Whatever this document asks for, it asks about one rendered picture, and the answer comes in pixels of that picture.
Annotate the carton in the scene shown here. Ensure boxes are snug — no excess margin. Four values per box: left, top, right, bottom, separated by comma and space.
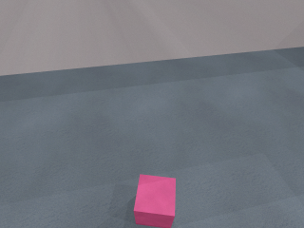
134, 174, 176, 228

